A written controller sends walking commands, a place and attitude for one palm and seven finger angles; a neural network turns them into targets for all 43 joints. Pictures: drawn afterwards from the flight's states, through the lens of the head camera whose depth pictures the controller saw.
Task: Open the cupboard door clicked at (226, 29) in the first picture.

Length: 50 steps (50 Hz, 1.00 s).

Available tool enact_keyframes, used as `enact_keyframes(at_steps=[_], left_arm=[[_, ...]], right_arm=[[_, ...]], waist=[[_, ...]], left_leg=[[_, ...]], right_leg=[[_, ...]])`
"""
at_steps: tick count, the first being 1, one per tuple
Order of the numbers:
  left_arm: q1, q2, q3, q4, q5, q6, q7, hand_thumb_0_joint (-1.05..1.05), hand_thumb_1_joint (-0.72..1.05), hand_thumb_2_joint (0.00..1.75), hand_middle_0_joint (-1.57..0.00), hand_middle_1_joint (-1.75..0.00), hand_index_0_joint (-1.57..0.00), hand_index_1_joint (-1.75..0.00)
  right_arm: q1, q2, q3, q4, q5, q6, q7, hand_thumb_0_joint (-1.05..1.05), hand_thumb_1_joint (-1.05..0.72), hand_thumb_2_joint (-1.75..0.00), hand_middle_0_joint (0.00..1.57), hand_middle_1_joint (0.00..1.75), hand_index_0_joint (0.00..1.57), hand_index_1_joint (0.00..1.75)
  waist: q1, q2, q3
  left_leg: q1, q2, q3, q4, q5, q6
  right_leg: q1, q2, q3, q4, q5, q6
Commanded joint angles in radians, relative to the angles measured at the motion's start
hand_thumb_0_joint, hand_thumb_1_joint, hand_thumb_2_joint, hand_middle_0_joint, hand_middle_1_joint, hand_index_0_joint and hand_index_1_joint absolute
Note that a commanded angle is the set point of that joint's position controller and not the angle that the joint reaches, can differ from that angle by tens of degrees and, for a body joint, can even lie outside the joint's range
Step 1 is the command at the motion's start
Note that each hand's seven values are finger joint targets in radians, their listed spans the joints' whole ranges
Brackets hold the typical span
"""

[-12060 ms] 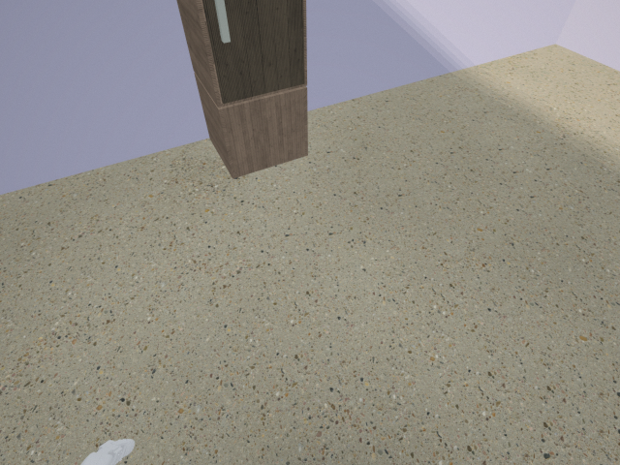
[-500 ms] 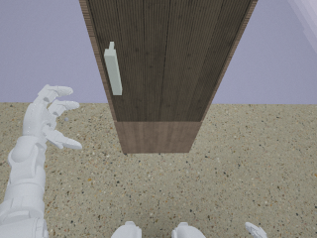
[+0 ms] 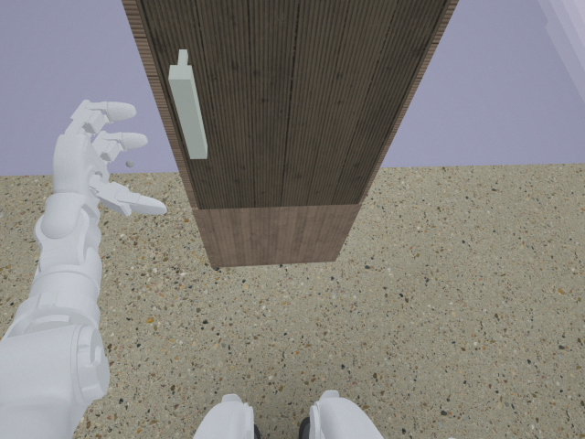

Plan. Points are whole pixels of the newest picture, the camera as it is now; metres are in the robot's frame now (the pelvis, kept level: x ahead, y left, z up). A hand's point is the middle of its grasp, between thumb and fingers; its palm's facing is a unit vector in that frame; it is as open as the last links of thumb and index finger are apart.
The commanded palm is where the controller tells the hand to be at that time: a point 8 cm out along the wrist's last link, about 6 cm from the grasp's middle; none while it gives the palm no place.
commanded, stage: move the hooked fingers beside the handle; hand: left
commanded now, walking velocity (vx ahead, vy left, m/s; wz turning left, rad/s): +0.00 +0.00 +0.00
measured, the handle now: (191, 107) +0.57 +0.13 +0.06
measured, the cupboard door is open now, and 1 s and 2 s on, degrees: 0 0 0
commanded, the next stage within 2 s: slide the fingers in behind the handle in 1.18 s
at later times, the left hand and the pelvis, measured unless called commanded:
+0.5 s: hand (151, 128) +0.53 +0.18 +0.07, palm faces +0.04 -1.00 -0.02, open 14.0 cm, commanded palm +0.49 +0.23 +0.06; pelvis +0.00 -0.01 -0.01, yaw -1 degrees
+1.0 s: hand (143, 144) +0.50 +0.19 +0.06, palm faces +0.03 -1.00 +0.00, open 14.0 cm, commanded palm +0.48 +0.24 +0.06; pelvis +0.01 +0.00 +0.00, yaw -1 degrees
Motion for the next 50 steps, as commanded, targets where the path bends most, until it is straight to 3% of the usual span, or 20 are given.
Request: enact_keyframes(at_steps=[1,3,8,12,13,15,17,19,24,29,30,32,35,36,38,41,43,44,47,50], left_arm=[[-0.428,0.242,0.031,-0.170,0.000,-0.086,0.016,0.00,-0.50,0.30,-0.30,-1.20,-0.30,-1.20],[-0.453,0.195,-0.002,-0.119,0.007,-0.072,0.018,0.00,-0.50,0.30,-0.30,-1.20,-0.30,-1.20],[-0.507,0.269,0.056,-0.084,0.014,-0.059,0.043,0.00,-0.50,0.30,-0.30,-1.20,-0.30,-1.20],[-0.570,0.294,0.065,-0.085,0.035,-0.082,0.065,0.00,-0.50,0.30,-0.30,-1.20,-0.30,-1.20],[-0.596,0.335,0.086,-0.088,0.044,-0.089,0.070,0.00,-0.50,0.30,-0.30,-1.20,-0.30,-1.20],[-0.612,0.320,0.068,-0.065,0.052,-0.090,0.070,0.00,-0.50,0.30,-0.30,-1.20,-0.30,-1.20],[-0.644,0.369,0.089,-0.052,0.063,-0.088,0.065,0.00,-0.50,0.30,-0.30,-1.20,-0.30,-1.20],[-0.653,0.341,0.065,-0.015,0.066,-0.075,0.057,0.00,-0.50,0.30,-0.30,-1.20,-0.30,-1.20],[-0.545,0.377,0.107,-0.038,0.043,-0.051,0.024,0.00,-0.50,0.30,-0.30,-1.20,-0.30,-1.20],[-0.539,0.364,0.091,-0.018,0.037,-0.030,0.012,0.00,-0.50,0.30,-0.30,-1.20,-0.30,-1.20],[-0.569,0.397,0.115,-0.057,0.037,-0.041,0.018,0.00,-0.50,0.30,-0.30,-1.20,-0.30,-1.20],[-0.618,0.373,0.097,-0.140,0.032,-0.076,0.023,0.00,-0.50,0.30,-0.30,-1.20,-0.30,-1.20],[-0.578,0.395,0.128,-0.178,0.026,-0.111,0.025,0.00,-0.50,0.30,-0.30,-1.20,-0.30,-1.20],[-0.572,0.336,0.082,-0.162,0.024,-0.108,0.018,0.00,-0.50,0.30,-0.30,-1.20,-0.30,-1.20],[-0.545,0.293,0.048,-0.099,0.027,-0.083,0.004,0.00,-0.50,0.30,-0.30,-1.20,-0.30,-1.20],[-0.471,0.274,0.033,-0.025,0.021,-0.026,-0.003,0.00,-0.50,0.30,-0.30,-1.20,-0.30,-1.20],[-0.470,0.267,0.031,-0.016,0.017,-0.012,-0.005,0.00,-0.50,0.30,-0.30,-1.20,-0.30,-1.20],[-0.481,0.300,0.061,-0.032,0.014,-0.017,0.002,0.00,-0.50,0.30,-0.30,-1.20,-0.30,-1.20],[-0.542,0.280,0.050,-0.125,0.009,-0.068,0.020,0.00,-0.50,0.30,-0.30,-1.20,-0.30,-1.20],[-0.570,0.321,0.080,-0.139,0.024,-0.111,0.043,0.00,-0.50,0.30,-0.30,-1.20,-0.30,-1.20]], right_arm=[[0.136,-0.181,-0.070,-0.060,-0.008,-0.002,-0.001,0.00,-0.90,-0.90,0.20,0.30,0.20,0.30],[0.148,-0.179,-0.072,-0.052,-0.009,0.008,0.003,0.00,-0.90,-0.90,0.20,0.30,0.20,0.30],[0.174,-0.192,-0.070,-0.057,-0.016,0.027,0.004,0.00,-0.90,-0.90,0.20,0.30,0.20,0.30],[0.187,-0.186,-0.065,-0.060,-0.023,0.033,0.008,0.00,-0.90,-0.90,0.20,0.30,0.20,0.30],[0.192,-0.190,-0.064,-0.055,-0.024,0.035,0.008,0.00,-0.90,-0.90,0.20,0.30,0.20,0.30],[0.197,-0.186,-0.060,-0.055,-0.025,0.037,0.011,0.00,-0.90,-0.90,0.20,0.30,0.20,0.30],[0.209,-0.193,-0.057,-0.049,-0.029,0.042,0.009,0.00,-0.90,-0.90,0.20,0.30,0.20,0.30],[0.215,-0.192,-0.056,-0.049,-0.029,0.046,0.011,0.00,-0.90,-0.90,0.20,0.30,0.20,0.30],[0.230,-0.199,-0.058,-0.072,-0.030,0.059,0.014,0.00,-0.90,-0.90,0.20,0.30,0.20,0.30],[0.228,-0.193,-0.056,-0.081,-0.021,0.071,0.012,0.00,-0.90,-0.90,0.20,0.30,0.20,0.30],[0.230,-0.196,-0.058,-0.080,-0.023,0.069,0.010,0.00,-0.90,-0.90,0.20,0.30,0.20,0.30],[0.228,-0.189,-0.061,-0.080,-0.025,0.066,0.011,0.00,-0.90,-0.90,0.20,0.30,0.20,0.30],[0.228,-0.191,-0.070,-0.067,-0.029,0.063,0.017,0.00,-0.90,-0.90,0.20,0.30,0.20,0.30],[0.220,-0.182,-0.066,-0.062,-0.026,0.064,0.020,0.00,-0.90,-0.90,0.20,0.30,0.20,0.30],[0.223,-0.180,-0.066,-0.050,-0.024,0.070,0.022,0.00,-0.90,-0.90,0.20,0.30,0.20,0.30],[0.220,-0.191,-0.066,-0.061,-0.017,0.082,0.021,0.00,-0.90,-0.90,0.20,0.30,0.20,0.30],[0.217,-0.190,-0.064,-0.069,-0.016,0.084,0.019,0.00,-0.90,-0.90,0.20,0.30,0.20,0.30],[0.217,-0.191,-0.065,-0.072,-0.017,0.083,0.017,0.00,-0.90,-0.90,0.20,0.30,0.20,0.30],[0.199,-0.181,-0.065,-0.083,-0.021,0.073,0.018,0.00,-0.90,-0.90,0.20,0.30,0.20,0.30],[0.195,-0.184,-0.067,-0.070,-0.025,0.065,0.023,0.00,-0.90,-0.90,0.20,0.30,0.20,0.30]], waist=[[-0.004,0.135,-0.471],[-0.026,0.115,-0.438],[-0.033,0.065,-0.440],[-0.047,0.077,-0.456],[-0.047,0.091,-0.466],[-0.060,0.103,-0.475],[-0.070,0.111,-0.470],[-0.080,0.125,-0.470],[-0.040,0.137,-0.554],[-0.060,0.077,-0.445],[-0.055,0.081,-0.465],[-0.056,0.138,-0.524],[-0.031,0.185,-0.595],[-0.047,0.189,-0.578],[-0.057,0.181,-0.519],[-0.055,0.110,-0.421],[-0.055,0.095,-0.411],[-0.048,0.081,-0.416],[-0.050,0.118,-0.455],[-0.044,0.141,-0.491]], left_leg=[[0.423,0.044,-0.154,-0.118,0.473,-0.079],[0.416,0.048,-0.159,-0.115,0.469,-0.075],[0.341,0.038,-0.145,-0.110,0.407,-0.057],[0.309,0.034,-0.138,-0.088,0.399,-0.048],[0.310,0.035,-0.138,-0.086,0.396,-0.049],[0.295,0.032,-0.131,-0.079,0.385,-0.044],[0.278,0.033,-0.133,-0.072,0.379,-0.042],[0.284,0.034,-0.134,-0.070,0.375,-0.042],[0.307,0.033,-0.118,-0.067,0.475,-0.042],[0.202,0.029,-0.099,-0.076,0.387,-0.029],[0.202,0.029,-0.100,-0.073,0.380,-0.027],[0.285,0.032,-0.108,-0.068,0.429,-0.032],[0.373,0.036,-0.118,-0.066,0.516,-0.047],[0.380,0.036,-0.117,-0.066,0.513,-0.046],[0.382,0.040,-0.119,-0.066,0.524,-0.048],[0.313,0.036,-0.115,-0.091,0.461,-0.041],[0.295,0.033,-0.111,-0.088,0.451,-0.038],[0.276,0.032,-0.111,-0.087,0.446,-0.037],[0.319,0.033,-0.116,-0.075,0.467,-0.041],[0.359,0.038,-0.132,-0.069,0.475,-0.053]], right_leg=[[0.085,0.013,0.049,-0.082,0.263,0.004],[0.051,0.016,0.044,-0.087,0.253,0.007],[0.092,0.018,0.056,-0.090,0.262,0.009],[0.098,0.019,0.067,-0.080,0.277,0.010],[0.099,0.018,0.070,-0.079,0.274,0.011],[0.107,0.020,0.076,-0.082,0.279,0.012],[0.106,0.020,0.078,-0.077,0.280,0.011],[0.086,0.021,0.076,-0.082,0.271,0.013],[0.165,0.023,0.078,-0.076,0.370,0.011],[0.185,0.024,0.091,-0.099,0.355,0.019],[0.195,0.023,0.096,-0.097,0.351,0.020],[0.176,0.026,0.092,-0.086,0.369,0.013],[0.187,0.031,0.085,-0.081,0.403,0.008],[0.166,0.031,0.081,-0.087,0.397,0.011],[0.132,0.033,0.072,-0.092,0.390,0.011],[0.136,0.031,0.065,-0.111,0.358,0.012],[0.134,0.030,0.069,-0.109,0.359,0.013],[0.153,0.028,0.071,-0.105,0.366,0.013],[0.131,0.028,0.072,-0.088,0.369,0.009],[0.110,0.031,0.069,-0.078,0.336,0.008]])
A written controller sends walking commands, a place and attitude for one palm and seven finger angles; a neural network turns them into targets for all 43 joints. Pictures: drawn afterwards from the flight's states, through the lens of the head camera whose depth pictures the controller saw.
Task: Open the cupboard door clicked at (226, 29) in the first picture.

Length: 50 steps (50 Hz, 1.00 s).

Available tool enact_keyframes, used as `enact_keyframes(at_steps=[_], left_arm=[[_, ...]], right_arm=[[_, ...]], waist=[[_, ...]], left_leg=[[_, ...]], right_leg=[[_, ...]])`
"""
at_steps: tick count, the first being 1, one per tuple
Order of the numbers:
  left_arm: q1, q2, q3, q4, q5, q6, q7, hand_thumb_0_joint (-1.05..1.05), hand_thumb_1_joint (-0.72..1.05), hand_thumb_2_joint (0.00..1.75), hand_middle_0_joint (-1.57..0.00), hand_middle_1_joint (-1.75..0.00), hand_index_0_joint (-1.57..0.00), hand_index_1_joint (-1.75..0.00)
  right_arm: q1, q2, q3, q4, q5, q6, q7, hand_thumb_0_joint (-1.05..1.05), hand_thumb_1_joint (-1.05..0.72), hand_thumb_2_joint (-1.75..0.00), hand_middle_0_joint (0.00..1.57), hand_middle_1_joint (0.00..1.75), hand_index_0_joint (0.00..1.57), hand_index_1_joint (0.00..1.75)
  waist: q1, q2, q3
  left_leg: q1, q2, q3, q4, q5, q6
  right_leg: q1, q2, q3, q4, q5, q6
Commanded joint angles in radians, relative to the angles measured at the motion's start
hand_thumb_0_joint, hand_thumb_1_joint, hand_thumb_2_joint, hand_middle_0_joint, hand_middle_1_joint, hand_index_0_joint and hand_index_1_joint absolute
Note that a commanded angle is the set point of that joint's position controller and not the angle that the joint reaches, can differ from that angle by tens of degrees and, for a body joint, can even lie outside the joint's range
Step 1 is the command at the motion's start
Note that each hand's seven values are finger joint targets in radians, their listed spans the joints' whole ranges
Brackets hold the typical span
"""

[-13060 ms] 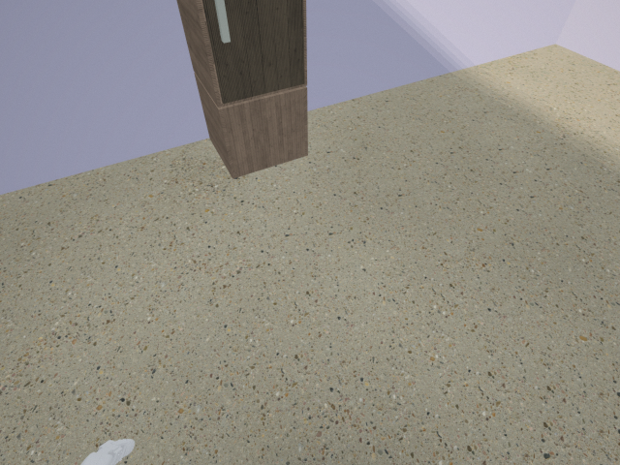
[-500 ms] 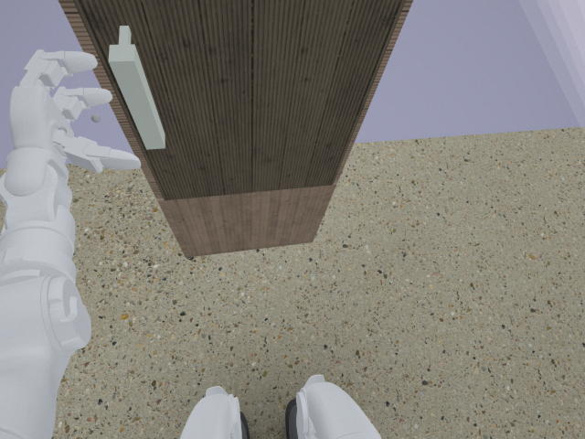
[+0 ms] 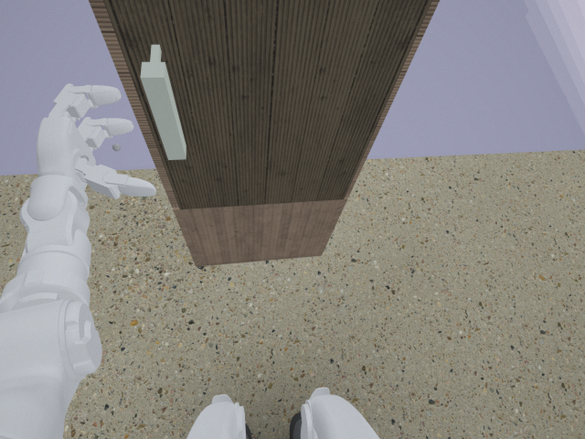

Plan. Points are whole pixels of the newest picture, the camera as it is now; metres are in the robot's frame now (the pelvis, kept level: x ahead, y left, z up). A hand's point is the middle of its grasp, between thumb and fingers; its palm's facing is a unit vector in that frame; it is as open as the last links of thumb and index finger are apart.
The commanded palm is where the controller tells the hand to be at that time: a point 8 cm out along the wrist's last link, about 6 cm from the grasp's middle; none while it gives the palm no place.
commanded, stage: move the hooked fingers beside the handle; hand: left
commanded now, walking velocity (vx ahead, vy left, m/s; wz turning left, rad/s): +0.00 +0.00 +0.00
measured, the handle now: (167, 106) +0.56 +0.14 +0.06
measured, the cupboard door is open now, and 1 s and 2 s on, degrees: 0 0 1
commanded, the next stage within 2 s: slide the fingers in behind the handle in 0.18 s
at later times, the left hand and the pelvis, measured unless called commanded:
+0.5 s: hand (129, 140) +0.50 +0.19 +0.06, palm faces +0.04 -1.00 +0.00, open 14.0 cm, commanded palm +0.48 +0.23 +0.06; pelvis -0.01 +0.01 -0.01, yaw +0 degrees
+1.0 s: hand (159, 140) +0.50 +0.15 +0.06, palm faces +0.05 -1.00 -0.01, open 14.0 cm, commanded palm +0.48 +0.19 +0.06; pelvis +0.00 +0.00 -0.01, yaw +0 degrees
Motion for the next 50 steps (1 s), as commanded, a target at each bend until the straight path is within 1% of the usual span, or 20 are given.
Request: enact_keyframes(at_steps=[1,4,5,10,11,12,13,15,17,20,25,30,33,35,37,39,43,47,48,50], left_arm=[[-0.491,0.257,0.037,-0.262,-0.007,-0.130,0.027,0.00,-0.50,0.30,-0.30,-1.20,-0.30,-1.20],[-0.521,0.199,-0.017,-0.234,0.011,-0.122,0.031,0.00,-0.50,0.30,-0.30,-1.20,-0.30,-1.20],[-0.499,0.181,-0.024,-0.200,0.012,-0.108,0.030,0.00,-0.50,0.30,-0.30,-1.20,-0.30,-1.20],[-0.480,0.229,0.014,-0.133,0.002,-0.058,0.028,0.00,-0.50,0.30,-0.30,-1.20,-0.30,-1.20],[-0.460,0.249,0.030,-0.136,0.005,-0.059,0.029,0.00,-0.50,0.30,-0.30,-1.20,-0.30,-1.20],[-0.503,0.228,0.007,-0.170,0.003,-0.071,0.029,0.00,-0.50,0.30,-0.30,-1.20,-0.30,-1.20],[-0.491,0.249,0.031,-0.173,0.007,-0.081,0.033,0.00,-0.50,0.30,-0.30,-1.20,-0.30,-1.20],[-0.507,0.251,0.027,-0.191,0.010,-0.101,0.042,0.00,-0.50,0.30,-0.30,-1.20,-0.30,-1.20],[-0.538,0.191,-0.011,-0.188,0.006,-0.112,0.047,0.00,-0.50,0.30,-0.30,-1.20,-0.30,-1.20],[-0.504,0.216,0.013,-0.141,0.009,-0.096,0.051,0.00,-0.50,0.30,-0.30,-1.20,-0.30,-1.20],[-0.538,0.190,-0.016,-0.185,0.026,-0.090,0.069,0.00,-0.50,0.30,-0.30,-1.20,-0.30,-1.20],[-0.531,0.175,-0.006,-0.187,0.023,-0.097,0.100,0.00,-0.50,0.30,-0.30,-1.20,-0.30,-1.20],[-0.527,0.165,-0.012,-0.211,0.032,-0.106,0.115,0.00,-0.50,0.30,-0.30,-1.20,-0.30,-1.20],[-0.492,0.145,-0.023,-0.203,0.036,-0.104,0.121,0.00,-0.50,0.30,-0.30,-1.20,-0.30,-1.20],[-0.454,0.139,-0.015,-0.182,0.031,-0.098,0.127,0.00,-0.50,0.30,-0.30,-1.20,-0.30,-1.20],[-0.482,0.096,-0.053,-0.189,0.033,-0.090,0.131,0.00,-0.50,0.30,-0.30,-1.20,-0.30,-1.20],[-0.494,0.130,-0.018,-0.194,0.035,-0.097,0.149,0.00,-0.50,0.30,-0.30,-1.20,-0.30,-1.20],[-0.548,0.044,-0.083,-0.226,0.037,-0.127,0.162,0.00,-0.50,0.30,-0.30,-1.20,-0.30,-1.20],[-0.539,0.079,-0.057,-0.206,0.044,-0.129,0.165,0.00,-0.50,0.30,-0.30,-1.20,-0.30,-1.20],[-0.533,0.084,-0.057,-0.187,0.049,-0.127,0.172,0.00,-0.50,0.30,-0.30,-1.20,-0.30,-1.20]], right_arm=[[0.163,-0.181,-0.072,-0.028,-0.007,-0.017,-0.006,0.00,-0.90,-0.90,0.20,0.30,0.20,0.30],[0.164,-0.180,-0.073,-0.011,-0.008,-0.016,-0.004,0.00,-0.90,-0.90,0.20,0.30,0.20,0.30],[0.167,-0.183,-0.076,-0.008,-0.008,-0.016,-0.003,0.00,-0.90,-0.90,0.20,0.30,0.20,0.30],[0.173,-0.195,-0.067,-0.021,-0.006,-0.014,-0.012,0.00,-0.90,-0.90,0.20,0.30,0.20,0.30],[0.171,-0.194,-0.065,-0.028,-0.006,-0.014,-0.013,0.00,-0.90,-0.90,0.20,0.30,0.20,0.30],[0.171,-0.190,-0.062,-0.029,-0.008,-0.016,-0.011,0.00,-0.90,-0.90,0.20,0.30,0.20,0.30],[0.175,-0.192,-0.065,-0.027,-0.010,-0.018,-0.010,0.00,-0.90,-0.90,0.20,0.30,0.20,0.30],[0.170,-0.191,-0.064,-0.029,-0.011,-0.019,-0.009,0.00,-0.90,-0.90,0.20,0.30,0.20,0.30],[0.173,-0.184,-0.066,-0.021,-0.014,-0.025,-0.005,0.00,-0.90,-0.90,0.20,0.30,0.20,0.30],[0.183,-0.197,-0.070,-0.015,-0.013,-0.025,-0.005,0.00,-0.90,-0.90,0.20,0.30,0.20,0.30],[0.191,-0.193,-0.072,-0.012,-0.018,-0.024,0.000,0.00,-0.90,-0.90,0.20,0.30,0.20,0.30],[0.200,-0.188,-0.074,-0.011,-0.022,-0.024,0.006,0.00,-0.90,-0.90,0.20,0.30,0.20,0.30],[0.206,-0.186,-0.076,-0.010,-0.026,-0.022,0.013,0.00,-0.90,-0.90,0.20,0.30,0.20,0.30],[0.201,-0.181,-0.077,-0.014,-0.025,-0.017,0.017,0.00,-0.90,-0.90,0.20,0.30,0.20,0.30],[0.207,-0.183,-0.079,-0.016,-0.024,-0.015,0.019,0.00,-0.90,-0.90,0.20,0.30,0.20,0.30],[0.199,-0.177,-0.079,-0.016,-0.022,-0.011,0.021,0.00,-0.90,-0.90,0.20,0.30,0.20,0.30],[0.198,-0.177,-0.078,-0.021,-0.024,-0.015,0.021,0.00,-0.90,-0.90,0.20,0.30,0.20,0.30],[0.187,-0.163,-0.080,-0.014,-0.026,-0.027,0.027,0.00,-0.90,-0.90,0.20,0.30,0.20,0.30],[0.189,-0.169,-0.082,-0.005,-0.027,-0.027,0.026,0.00,-0.90,-0.90,0.20,0.30,0.20,0.30],[0.187,-0.169,-0.081,-0.006,-0.026,-0.028,0.025,0.00,-0.90,-0.90,0.20,0.30,0.20,0.30]], waist=[[-0.014,0.129,-0.480],[-0.025,0.196,-0.484],[-0.028,0.169,-0.472],[-0.029,0.092,-0.430],[-0.013,0.104,-0.438],[-0.023,0.137,-0.448],[-0.011,0.128,-0.472],[-0.017,0.132,-0.467],[-0.037,0.131,-0.444],[-0.033,0.092,-0.449],[-0.028,0.176,-0.481],[-0.031,0.135,-0.495],[-0.022,0.172,-0.517],[-0.017,0.159,-0.500],[-0.016,0.115,-0.486],[-0.030,0.116,-0.469],[-0.019,0.099,-0.465],[-0.046,0.113,-0.464],[-0.037,0.105,-0.474],[-0.038,0.109,-0.471]], left_leg=[[0.404,0.019,-0.126,-0.083,0.487,-0.048],[0.473,0.028,-0.150,-0.085,0.513,-0.064],[0.465,0.028,-0.152,-0.085,0.491,-0.062],[0.361,0.017,-0.137,-0.097,0.416,-0.045],[0.351,0.015,-0.134,-0.097,0.413,-0.046],[0.377,0.016,-0.139,-0.094,0.434,-0.048],[0.392,0.019,-0.144,-0.091,0.441,-0.051],[0.393,0.021,-0.148,-0.092,0.431,-0.054],[0.404,0.024,-0.157,-0.090,0.423,-0.054],[0.357,0.021,-0.147,-0.089,0.373,-0.048],[0.433,0.027,-0.162,-0.092,0.426,-0.062],[0.419,0.025,-0.153,-0.081,0.472,-0.059],[0.462,0.028,-0.158,-0.078,0.532,-0.068],[0.451,0.028,-0.153,-0.081,0.547,-0.071],[0.435,0.027,-0.149,-0.082,0.543,-0.064],[0.427,0.027,-0.145,-0.083,0.525,-0.064],[0.379,0.014,-0.129,-0.086,0.468,-0.052],[0.408,0.016,-0.135,-0.072,0.467,-0.052],[0.395,0.015,-0.133,-0.069,0.454,-0.053],[0.373,0.010,-0.127,-0.071,0.434,-0.051]], right_leg=[[0.138,0.008,0.074,-0.070,0.333,0.016],[0.058,0.007,0.058,-0.066,0.292,0.012],[0.046,0.008,0.054,-0.070,0.273,0.013],[0.097,0.005,0.059,-0.079,0.269,0.017],[0.107,0.005,0.062,-0.077,0.268,0.014],[0.091,0.005,0.060,-0.070,0.274,0.012],[0.089,0.007,0.058,-0.066,0.270,0.012],[0.080,0.009,0.060,-0.067,0.256,0.011],[0.048,0.010,0.052,-0.066,0.240,0.011],[0.064,0.008,0.058,-0.071,0.222,0.015],[0.023,0.007,0.047,-0.065,0.226,0.009],[0.056,0.010,0.049,-0.061,0.272,0.013],[0.045,0.010,0.046,-0.054,0.292,0.011],[0.061,0.011,0.044,-0.056,0.303,0.011],[0.077,0.013,0.045,-0.059,0.316,0.011],[0.065,0.010,0.046,-0.062,0.314,0.016],[0.108,0.009,0.058,-0.064,0.316,0.015],[0.066,0.008,0.058,-0.059,0.311,0.015],[0.075,0.007,0.061,-0.057,0.306,0.015],[0.089,0.005,0.066,-0.059,0.305,0.015]])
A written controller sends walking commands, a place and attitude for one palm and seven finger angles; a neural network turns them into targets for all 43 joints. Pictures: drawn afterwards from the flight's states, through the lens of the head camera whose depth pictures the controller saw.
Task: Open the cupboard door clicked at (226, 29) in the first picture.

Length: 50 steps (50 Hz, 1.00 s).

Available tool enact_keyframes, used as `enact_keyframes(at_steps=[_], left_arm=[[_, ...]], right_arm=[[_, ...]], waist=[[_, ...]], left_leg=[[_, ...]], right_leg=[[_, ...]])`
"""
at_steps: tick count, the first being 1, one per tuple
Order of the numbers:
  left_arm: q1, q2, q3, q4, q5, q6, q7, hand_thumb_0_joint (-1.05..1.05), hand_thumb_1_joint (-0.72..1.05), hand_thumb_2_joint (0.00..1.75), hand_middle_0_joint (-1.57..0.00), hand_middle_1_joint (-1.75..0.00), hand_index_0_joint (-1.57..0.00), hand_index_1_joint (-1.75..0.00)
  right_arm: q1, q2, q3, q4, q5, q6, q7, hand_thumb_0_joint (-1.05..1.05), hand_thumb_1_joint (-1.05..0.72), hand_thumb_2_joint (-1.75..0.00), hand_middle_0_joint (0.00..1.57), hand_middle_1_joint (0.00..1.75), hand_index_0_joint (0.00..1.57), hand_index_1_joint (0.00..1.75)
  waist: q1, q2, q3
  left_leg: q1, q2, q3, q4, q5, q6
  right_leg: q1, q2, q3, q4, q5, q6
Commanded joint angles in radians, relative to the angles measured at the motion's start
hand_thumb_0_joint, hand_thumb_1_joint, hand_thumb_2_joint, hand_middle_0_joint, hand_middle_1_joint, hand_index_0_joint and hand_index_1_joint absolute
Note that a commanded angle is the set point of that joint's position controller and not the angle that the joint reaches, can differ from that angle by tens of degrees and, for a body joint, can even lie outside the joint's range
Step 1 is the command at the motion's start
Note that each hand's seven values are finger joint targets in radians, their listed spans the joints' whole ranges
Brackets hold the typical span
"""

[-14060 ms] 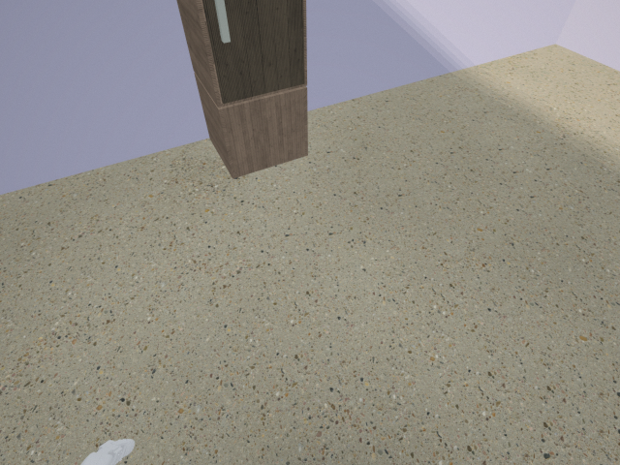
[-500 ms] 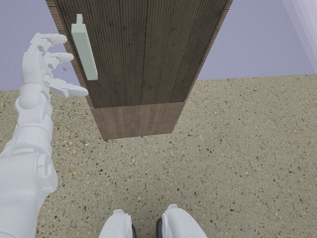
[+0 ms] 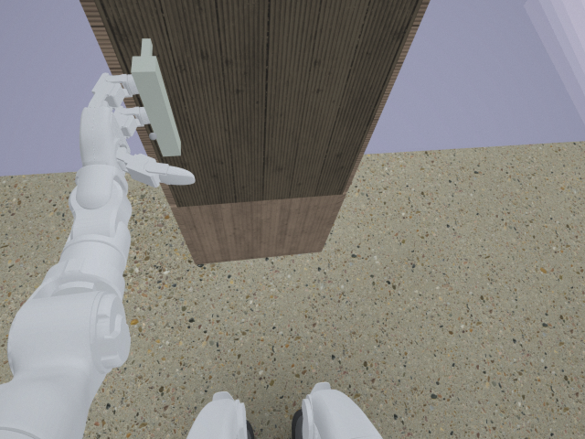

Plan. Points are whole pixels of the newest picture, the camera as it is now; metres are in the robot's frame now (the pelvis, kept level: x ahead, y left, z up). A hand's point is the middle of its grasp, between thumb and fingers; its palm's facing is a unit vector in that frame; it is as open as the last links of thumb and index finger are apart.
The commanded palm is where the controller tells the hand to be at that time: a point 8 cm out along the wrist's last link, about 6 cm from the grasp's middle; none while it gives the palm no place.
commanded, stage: slide the fingers in behind the handle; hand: left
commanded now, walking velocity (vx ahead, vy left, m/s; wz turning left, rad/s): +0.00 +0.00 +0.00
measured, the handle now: (160, 101) +0.57 +0.14 +0.07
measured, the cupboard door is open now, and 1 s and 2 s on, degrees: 0 1 2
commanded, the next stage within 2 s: close the thumb around the handle in 0.88 s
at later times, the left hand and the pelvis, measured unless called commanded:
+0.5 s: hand (179, 132) +0.52 +0.12 +0.06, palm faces +0.07 -1.00 -0.03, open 14.1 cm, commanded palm +0.48 +0.16 +0.06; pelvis +0.00 -0.02 +0.00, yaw +1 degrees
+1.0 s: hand (178, 134) +0.51 +0.12 +0.06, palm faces +0.05 -1.00 -0.02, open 14.1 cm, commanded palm +0.48 +0.16 +0.06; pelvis +0.00 -0.02 +0.00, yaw +1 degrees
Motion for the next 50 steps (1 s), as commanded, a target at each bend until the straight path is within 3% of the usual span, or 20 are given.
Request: enact_keyframes(at_steps=[1,4,9,12,14,15,17,19,21,23,24,25,30,33,36,38,40,42,46,50], left_arm=[[-0.496,0.184,0.008,-0.208,0.002,-0.081,0.015,0.00,-0.50,0.30,-0.30,-1.20,-0.30,-1.20],[-0.494,0.152,-0.010,-0.209,0.005,-0.077,0.026,0.00,-0.50,0.30,-0.30,-1.20,-0.30,-1.20],[-0.485,0.131,-0.018,-0.158,0.009,-0.055,0.048,0.00,-0.50,0.30,-0.30,-1.20,-0.30,-1.20],[-0.498,0.175,0.015,-0.180,0.016,-0.063,0.066,0.00,-0.50,0.30,-0.30,-1.20,-0.30,-1.20],[-0.497,0.158,0.008,-0.184,0.019,-0.073,0.073,0.00,-0.50,0.30,-0.30,-1.20,-0.30,-1.20],[-0.500,0.180,0.022,-0.187,0.022,-0.078,0.078,0.00,-0.50,0.30,-0.30,-1.20,-0.30,-1.20],[-0.519,0.148,-0.012,-0.184,0.030,-0.082,0.075,0.00,-0.50,0.30,-0.30,-1.20,-0.30,-1.20],[-0.520,0.164,-0.006,-0.194,0.034,-0.084,0.070,0.00,-0.50,0.30,-0.30,-1.20,-0.30,-1.20],[-0.512,0.103,-0.052,-0.208,0.025,-0.082,0.058,0.00,-0.50,0.30,-0.30,-1.20,-0.30,-1.20],[-0.522,0.091,-0.056,-0.232,0.013,-0.087,0.052,0.00,-0.50,0.30,-0.30,-1.20,-0.30,-1.20],[-0.501,0.089,-0.051,-0.218,0.006,-0.081,0.051,0.00,-0.50,0.30,-0.30,-1.20,-0.30,-1.20],[-0.508,0.118,-0.033,-0.227,0.004,-0.083,0.053,0.00,-0.50,0.30,-0.30,-1.20,-0.30,-1.20],[-0.505,0.089,-0.059,-0.222,0.008,-0.085,0.055,0.00,-0.50,0.30,-0.30,-1.20,-0.30,-1.20],[-0.505,0.117,-0.042,-0.188,0.013,-0.084,0.056,0.00,-0.50,0.30,-0.30,-1.20,-0.30,-1.20],[-0.498,0.147,-0.017,-0.200,0.011,-0.086,0.054,0.00,-0.50,0.30,-0.30,-1.20,-0.30,-1.20],[-0.495,0.111,-0.041,-0.216,0.006,-0.093,0.047,0.00,-0.50,0.30,-0.30,-1.20,-0.30,-1.20],[-0.467,0.135,-0.017,-0.203,0.001,-0.089,0.043,0.00,-0.50,0.30,-0.30,-1.20,-0.30,-1.20],[-0.483,0.092,-0.050,-0.226,-0.004,-0.091,0.039,0.00,-0.50,0.30,-0.30,-1.20,-0.30,-1.20],[-0.465,0.142,-0.010,-0.199,-0.001,-0.083,0.045,0.00,-0.50,0.30,-0.30,-1.20,-0.30,-1.20],[-0.451,0.128,-0.015,-0.211,0.000,-0.090,0.048,0.00,-0.44,0.32,-0.30,-1.21,-0.30,-1.21]], right_arm=[[0.174,-0.187,-0.073,-0.034,-0.006,-0.015,-0.010,0.00,-0.90,-0.90,0.20,0.30,0.20,0.30],[0.173,-0.185,-0.076,-0.034,-0.008,-0.017,-0.005,0.00,-0.90,-0.90,0.20,0.30,0.20,0.30],[0.174,-0.183,-0.073,-0.037,-0.006,-0.018,-0.004,0.00,-0.90,-0.90,0.20,0.30,0.20,0.30],[0.178,-0.185,-0.073,-0.045,-0.008,-0.022,-0.007,0.00,-0.90,-0.90,0.20,0.30,0.20,0.30],[0.174,-0.179,-0.073,-0.043,-0.009,-0.026,-0.003,0.00,-0.90,-0.90,0.20,0.30,0.20,0.30],[0.177,-0.182,-0.072,-0.042,-0.011,-0.026,-0.003,0.00,-0.90,-0.90,0.20,0.30,0.20,0.30],[0.181,-0.176,-0.072,-0.040,-0.011,-0.030,-0.001,0.00,-0.90,-0.90,0.20,0.30,0.20,0.30],[0.185,-0.179,-0.074,-0.036,-0.011,-0.029,-0.002,0.00,-0.90,-0.90,0.20,0.30,0.20,0.30],[0.181,-0.172,-0.077,-0.037,-0.009,-0.031,0.001,0.00,-0.90,-0.90,0.20,0.30,0.20,0.30],[0.184,-0.171,-0.080,-0.031,-0.010,-0.033,0.002,0.00,-0.90,-0.90,0.20,0.30,0.20,0.30],[0.186,-0.173,-0.080,-0.028,-0.008,-0.033,0.003,0.00,-0.90,-0.90,0.20,0.30,0.20,0.30],[0.186,-0.177,-0.080,-0.026,-0.009,-0.032,0.001,0.00,-0.90,-0.90,0.20,0.30,0.20,0.30],[0.184,-0.171,-0.081,-0.020,-0.007,-0.033,0.002,0.00,-0.90,-0.90,0.20,0.30,0.20,0.30],[0.186,-0.173,-0.078,-0.016,-0.006,-0.035,0.000,0.00,-0.90,-0.90,0.20,0.30,0.20,0.30],[0.185,-0.175,-0.078,-0.019,-0.007,-0.038,-0.002,0.00,-0.90,-0.90,0.20,0.30,0.20,0.30],[0.181,-0.170,-0.079,-0.025,-0.006,-0.038,0.000,0.00,-0.90,-0.90,0.20,0.30,0.20,0.30],[0.178,-0.174,-0.079,-0.025,-0.005,-0.037,0.000,0.00,-0.90,-0.90,0.20,0.30,0.20,0.30],[0.177,-0.168,-0.079,-0.030,-0.005,-0.038,0.001,0.00,-0.90,-0.90,0.20,0.30,0.20,0.30],[0.172,-0.177,-0.081,-0.028,-0.003,-0.035,-0.001,0.00,-0.90,-0.90,0.20,0.30,0.20,0.30],[0.167,-0.175,-0.080,-0.033,-0.004,-0.036,-0.001,0.00,-0.90,-0.90,0.20,0.30,0.20,0.30]], waist=[[-0.031,0.092,-0.467],[-0.023,0.122,-0.496],[-0.035,0.061,-0.457],[-0.026,0.061,-0.474],[-0.023,0.071,-0.488],[-0.025,0.051,-0.488],[-0.041,0.039,-0.479],[-0.035,0.066,-0.506],[-0.040,0.078,-0.515],[-0.033,0.109,-0.540],[-0.033,0.090,-0.532],[-0.029,0.088,-0.526],[-0.043,0.062,-0.491],[-0.039,0.061,-0.457],[-0.033,0.056,-0.487],[-0.031,0.077,-0.511],[-0.020,0.063,-0.510],[-0.027,0.087,-0.519],[-0.024,0.042,-0.477],[-0.016,0.066,-0.507]], left_leg=[[0.407,0.018,-0.132,-0.101,0.438,-0.051],[0.439,0.018,-0.136,-0.097,0.462,-0.055],[0.365,0.009,-0.123,-0.098,0.408,-0.044],[0.340,0.004,-0.113,-0.096,0.396,-0.039],[0.335,0.000,-0.104,-0.088,0.393,-0.038],[0.317,0.000,-0.102,-0.087,0.384,-0.037],[0.296,-0.004,-0.096,-0.083,0.371,-0.030],[0.307,-0.005,-0.094,-0.083,0.382,-0.033],[0.330,-0.004,-0.091,-0.085,0.391,-0.034],[0.368,-0.003,-0.092,-0.082,0.417,-0.038],[0.360,-0.003,-0.092,-0.084,0.417,-0.036],[0.348,-0.003,-0.091,-0.086,0.410,-0.036],[0.323,-0.007,-0.085,-0.088,0.398,-0.031],[0.288,-0.012,-0.084,-0.089,0.366,-0.029],[0.284,-0.013,-0.080,-0.087,0.376,-0.028],[0.320,-0.013,-0.083,-0.087,0.411,-0.030],[0.312,-0.012,-0.082,-0.087,0.412,-0.032],[0.342,-0.012,-0.084,-0.084,0.439,-0.032],[0.297,-0.011,-0.082,-0.089,0.393,-0.031],[0.330,-0.009,-0.086,-0.088,0.421,-0.035]], right_leg=[[0.123,0.012,0.062,-0.093,0.317,0.016],[0.109,0.012,0.060,-0.089,0.318,0.014],[0.138,0.011,0.065,-0.096,0.318,0.019],[0.171,0.009,0.076,-0.092,0.335,0.017],[0.180,0.008,0.083,-0.095,0.343,0.019],[0.192,0.006,0.085,-0.093,0.344,0.021],[0.209,0.007,0.093,-0.098,0.359,0.022],[0.220,0.005,0.097,-0.097,0.372,0.022],[0.217,0.005,0.096,-0.104,0.381,0.022],[0.210,0.007,0.093,-0.101,0.394,0.019],[0.218,0.008,0.092,-0.105,0.397,0.019],[0.231,0.007,0.096,-0.108,0.397,0.020],[0.234,0.006,0.100,-0.115,0.408,0.024],[0.242,0.005,0.108,-0.118,0.393,0.023],[0.266,0.002,0.112,-0.115,0.409,0.024],[0.262,0.003,0.107,-0.109,0.437,0.023],[0.272,0.003,0.105,-0.107,0.436,0.022],[0.254,0.005,0.101,-0.101,0.451,0.020],[0.260,0.004,0.104,-0.112,0.416,0.024],[0.246,0.005,0.097,-0.102,0.423,0.021]])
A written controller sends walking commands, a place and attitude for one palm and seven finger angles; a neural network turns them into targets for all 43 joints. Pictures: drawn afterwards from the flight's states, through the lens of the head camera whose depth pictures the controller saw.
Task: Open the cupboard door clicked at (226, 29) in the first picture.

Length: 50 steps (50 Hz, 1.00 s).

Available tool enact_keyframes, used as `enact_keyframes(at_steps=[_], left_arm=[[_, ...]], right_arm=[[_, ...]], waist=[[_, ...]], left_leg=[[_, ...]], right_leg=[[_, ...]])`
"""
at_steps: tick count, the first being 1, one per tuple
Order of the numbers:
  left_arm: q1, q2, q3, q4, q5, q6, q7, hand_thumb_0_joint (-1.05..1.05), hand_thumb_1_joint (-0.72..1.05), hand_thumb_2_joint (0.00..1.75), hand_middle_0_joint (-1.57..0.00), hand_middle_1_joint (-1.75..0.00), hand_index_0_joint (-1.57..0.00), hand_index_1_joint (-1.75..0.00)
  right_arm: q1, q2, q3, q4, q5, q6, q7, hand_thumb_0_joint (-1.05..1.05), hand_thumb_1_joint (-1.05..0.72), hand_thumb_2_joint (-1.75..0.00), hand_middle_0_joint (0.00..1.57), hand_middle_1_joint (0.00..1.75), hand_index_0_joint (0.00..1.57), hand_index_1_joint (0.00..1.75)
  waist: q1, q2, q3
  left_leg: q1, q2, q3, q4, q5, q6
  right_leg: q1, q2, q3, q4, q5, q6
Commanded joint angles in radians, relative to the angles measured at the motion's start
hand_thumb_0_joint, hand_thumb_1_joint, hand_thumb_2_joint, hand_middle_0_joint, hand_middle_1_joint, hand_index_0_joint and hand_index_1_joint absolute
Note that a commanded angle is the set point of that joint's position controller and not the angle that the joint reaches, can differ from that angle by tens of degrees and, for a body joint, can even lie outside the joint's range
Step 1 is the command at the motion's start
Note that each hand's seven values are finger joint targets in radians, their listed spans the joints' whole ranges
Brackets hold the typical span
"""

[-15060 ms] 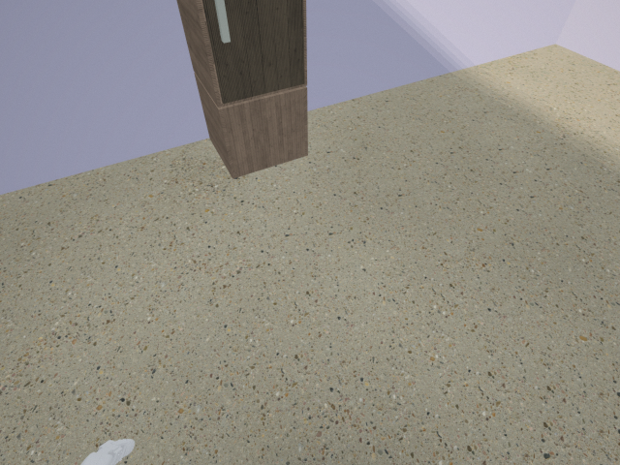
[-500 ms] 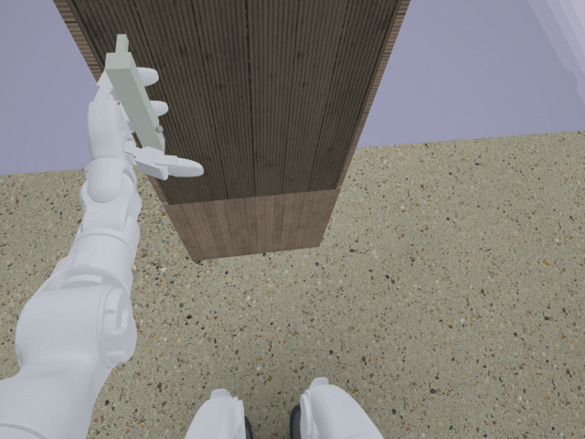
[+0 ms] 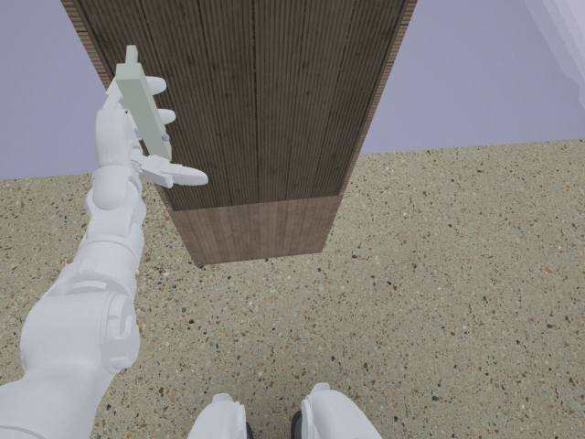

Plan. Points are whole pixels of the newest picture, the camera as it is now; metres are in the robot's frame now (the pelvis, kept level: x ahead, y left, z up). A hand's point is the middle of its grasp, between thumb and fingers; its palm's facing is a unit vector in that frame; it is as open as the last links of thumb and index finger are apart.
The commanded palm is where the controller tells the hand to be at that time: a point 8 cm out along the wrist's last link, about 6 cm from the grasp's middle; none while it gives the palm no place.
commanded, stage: close the thumb around the handle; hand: left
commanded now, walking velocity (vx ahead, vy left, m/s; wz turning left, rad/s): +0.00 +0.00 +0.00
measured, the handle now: (148, 107) +0.56 +0.15 +0.07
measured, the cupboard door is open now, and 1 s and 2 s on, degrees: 1 2 40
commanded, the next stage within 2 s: pull the door open along its arc in 0.68 s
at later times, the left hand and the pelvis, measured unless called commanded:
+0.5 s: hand (162, 136) +0.51 +0.13 +0.06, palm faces +0.03 -1.00 -0.02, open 7.2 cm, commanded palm +0.48 +0.18 +0.06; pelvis +0.00 +0.02 +0.00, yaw -1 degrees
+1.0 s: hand (165, 142) +0.50 +0.13 +0.07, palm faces +0.04 -1.00 -0.01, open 6.2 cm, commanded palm +0.45 +0.17 +0.06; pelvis +0.00 +0.02 +0.00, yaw -1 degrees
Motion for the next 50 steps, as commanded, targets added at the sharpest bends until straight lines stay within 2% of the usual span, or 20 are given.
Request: enact_keyframes(at_steps=[1,4,7,10,11,13,18,24,25,26,28,30,33,34,36,37,39,40,43,50], left_arm=[[-0.435,0.163,0.011,-0.202,-0.006,-0.075,-0.003,0.00,-0.39,0.35,-0.31,-1.21,-0.31,-1.21],[-0.459,0.188,0.028,-0.191,-0.001,-0.073,0.001,0.00,-0.22,0.42,-0.32,-1.23,-0.32,-1.23],[-0.465,0.172,0.019,-0.205,-0.002,-0.075,0.002,0.00,-0.05,0.49,-0.33,-1.25,-0.33,-1.25],[-0.454,0.199,0.039,-0.176,0.005,-0.071,0.010,0.00,0.12,0.56,-0.34,-1.27,-0.34,-1.27],[-0.481,0.167,0.009,-0.190,0.005,-0.071,0.009,0.00,0.17,0.59,-0.35,-1.27,-0.35,-1.27],[-0.488,0.178,0.022,-0.195,0.008,-0.078,0.014,0.00,0.28,0.64,-0.36,-1.28,-0.36,-1.28],[-0.494,0.199,0.036,-0.214,0.009,-0.082,0.015,0.00,0.56,0.76,-0.38,-1.31,-0.38,-1.31],[-0.454,0.145,0.003,-0.202,0.008,-0.072,0.019,0.00,0.90,0.90,-0.40,-1.35,-0.40,-1.35],[-0.471,0.122,-0.015,-0.215,0.005,-0.072,0.021,0.00,0.90,0.90,-0.40,-1.35,-0.40,-1.35],[-0.458,0.139,0.008,-0.211,0.002,-0.070,0.025,0.00,0.90,0.90,-0.40,-1.35,-0.40,-1.35],[-0.450,0.162,0.022,-0.222,0.005,-0.075,0.031,0.00,0.90,0.90,-0.40,-1.35,-0.40,-1.35],[-0.447,0.120,-0.004,-0.205,0.005,-0.075,0.033,0.00,0.90,0.90,-0.40,-1.35,-0.40,-1.35],[-0.463,0.193,0.035,-0.190,0.027,-0.081,0.045,0.00,0.90,0.90,-0.40,-1.35,-0.40,-1.35],[-0.469,0.159,0.007,-0.173,0.028,-0.077,0.044,0.00,0.90,0.90,-0.40,-1.35,-0.40,-1.35],[-0.481,0.172,0.014,-0.152,0.028,-0.070,0.039,0.00,0.90,0.90,-0.40,-1.35,-0.40,-1.35],[-0.483,0.218,0.052,-0.170,0.027,-0.078,0.039,0.00,0.90,0.90,-0.40,-1.35,-0.40,-1.35],[-0.481,0.174,0.018,-0.169,0.028,-0.078,0.035,0.00,0.90,0.90,-0.40,-1.35,-0.40,-1.35],[-0.473,0.109,-0.027,-0.173,0.021,-0.074,0.028,0.00,0.90,0.90,-0.40,-1.35,-0.40,-1.35],[-0.415,0.126,-0.002,-0.196,0.011,-0.075,0.029,0.00,0.90,0.90,-0.40,-1.35,-0.40,-1.35],[-0.194,0.070,-0.028,-0.314,-0.020,-0.054,0.013,0.00,0.90,0.90,-0.40,-1.35,-0.40,-1.35]], right_arm=[[0.173,-0.166,-0.063,-0.047,-0.001,-0.012,-0.007,0.00,-0.90,-0.90,0.20,0.30,0.20,0.30],[0.180,-0.171,-0.063,-0.044,-0.001,-0.011,-0.011,0.00,-0.90,-0.90,0.20,0.30,0.20,0.30],[0.179,-0.170,-0.062,-0.050,-0.004,-0.012,-0.010,0.00,-0.90,-0.90,0.20,0.30,0.20,0.30],[0.181,-0.175,-0.062,-0.045,-0.005,-0.010,-0.011,0.00,-0.90,-0.90,0.20,0.30,0.20,0.30],[0.179,-0.173,-0.060,-0.049,-0.004,-0.011,-0.011,0.00,-0.90,-0.90,0.20,0.30,0.20,0.30],[0.181,-0.173,-0.061,-0.047,-0.007,-0.014,-0.010,0.00,-0.90,-0.90,0.20,0.30,0.20,0.30],[0.189,-0.178,-0.062,-0.047,-0.010,-0.012,-0.009,0.00,-0.90,-0.90,0.20,0.30,0.20,0.30],[0.192,-0.177,-0.066,-0.045,-0.008,-0.004,-0.004,0.00,-0.90,-0.90,0.20,0.30,0.20,0.30],[0.190,-0.176,-0.067,-0.044,-0.009,-0.002,-0.002,0.00,-0.90,-0.90,0.20,0.30,0.20,0.30],[0.193,-0.177,-0.069,-0.043,-0.010,-0.001,-0.002,0.00,-0.90,-0.90,0.20,0.30,0.20,0.30],[0.193,-0.179,-0.069,-0.048,-0.009,0.000,-0.003,0.00,-0.90,-0.90,0.20,0.30,0.20,0.30],[0.185,-0.174,-0.070,-0.044,-0.010,-0.002,-0.001,0.00,-0.90,-0.90,0.20,0.30,0.20,0.30],[0.189,-0.184,-0.066,-0.043,-0.010,-0.002,-0.005,0.00,-0.90,-0.90,0.20,0.30,0.20,0.30],[0.182,-0.179,-0.063,-0.044,-0.010,-0.003,-0.004,0.00,-0.90,-0.90,0.20,0.30,0.20,0.30],[0.183,-0.180,-0.061,-0.043,-0.011,-0.006,-0.007,0.00,-0.90,-0.90,0.20,0.30,0.20,0.30],[0.187,-0.185,-0.062,-0.048,-0.011,-0.008,-0.010,0.00,-0.90,-0.90,0.20,0.30,0.20,0.30],[0.182,-0.179,-0.062,-0.048,-0.011,-0.009,-0.009,0.00,-0.90,-0.90,0.20,0.30,0.20,0.30],[0.177,-0.173,-0.061,-0.052,-0.011,-0.012,-0.004,0.00,-0.90,-0.90,0.20,0.30,0.20,0.30],[0.179,-0.180,-0.066,-0.056,-0.011,-0.011,-0.002,0.00,-0.90,-0.90,0.20,0.30,0.20,0.30],[0.150,-0.167,-0.072,-0.106,0.004,0.005,0.007,0.00,-0.90,-0.90,0.20,0.30,0.20,0.30]], waist=[[-0.020,0.048,-0.473],[-0.027,0.020,-0.464],[-0.021,0.076,-0.480],[-0.025,0.040,-0.463],[-0.037,0.041,-0.464],[-0.026,0.082,-0.490],[-0.022,0.093,-0.521],[-0.020,0.084,-0.492],[-0.027,0.092,-0.487],[-0.022,0.064,-0.486],[-0.012,0.077,-0.493],[-0.024,0.048,-0.465],[-0.020,0.051,-0.440],[-0.033,0.058,-0.424],[-0.043,0.026,-0.405],[-0.022,0.052,-0.430],[-0.025,0.081,-0.466],[-0.032,0.078,-0.461],[-0.003,0.088,-0.501],[0.047,0.014,-0.507]], left_leg=[[0.303,-0.011,-0.075,-0.077,0.397,-0.010],[0.291,-0.009,-0.081,-0.079,0.382,-0.008],[0.331,-0.008,-0.085,-0.079,0.408,-0.013],[0.312,-0.005,-0.089,-0.078,0.393,-0.013],[0.309,-0.005,-0.090,-0.080,0.378,-0.012],[0.343,-0.004,-0.096,-0.075,0.404,-0.016],[0.371,0.001,-0.103,-0.075,0.439,-0.022],[0.412,0.013,-0.120,-0.087,0.467,-0.032],[0.413,0.011,-0.118,-0.086,0.465,-0.032],[0.400,0.010,-0.114,-0.086,0.455,-0.029],[0.409,0.010,-0.117,-0.091,0.473,-0.032],[0.388,0.009,-0.114,-0.088,0.440,-0.029],[0.349,0.006,-0.113,-0.094,0.391,-0.025],[0.344,0.004,-0.113,-0.094,0.370,-0.024],[0.299,0.001,-0.106,-0.090,0.328,-0.016],[0.311,-0.001,-0.109,-0.092,0.340,-0.019],[0.360,0.004,-0.117,-0.089,0.374,-0.026],[0.364,0.005,-0.116,-0.086,0.371,-0.026],[0.403,0.009,-0.121,-0.088,0.422,-0.035],[0.383,0.001,-0.085,-0.114,0.464,-0.026]], right_leg=[[0.244,0.002,0.102,-0.115,0.418,0.047],[0.237,0.002,0.100,-0.112,0.400,0.048],[0.208,0.002,0.093,-0.105,0.396,0.042],[0.202,0.003,0.091,-0.107,0.377,0.045],[0.193,0.003,0.091,-0.108,0.365,0.047],[0.173,0.004,0.086,-0.099,0.366,0.042],[0.175,0.006,0.081,-0.091,0.379,0.040],[0.130,0.010,0.063,-0.094,0.357,0.038],[0.127,0.010,0.064,-0.097,0.355,0.039],[0.144,0.011,0.064,-0.100,0.358,0.040],[0.149,0.011,0.065,-0.095,0.367,0.037],[0.138,0.011,0.065,-0.102,0.350,0.040],[0.137,0.008,0.072,-0.099,0.320,0.038],[0.122,0.008,0.071,-0.104,0.304,0.039],[0.139,0.007,0.077,-0.110,0.288,0.042],[0.147,0.005,0.078,-0.100,0.293,0.036],[0.122,0.006,0.070,-0.095,0.302,0.035],[0.107,0.006,0.067,-0.097,0.295,0.037],[0.118,0.006,0.062,-0.087,0.317,0.033],[0.253,0.011,0.067,-0.108,0.409,0.036]])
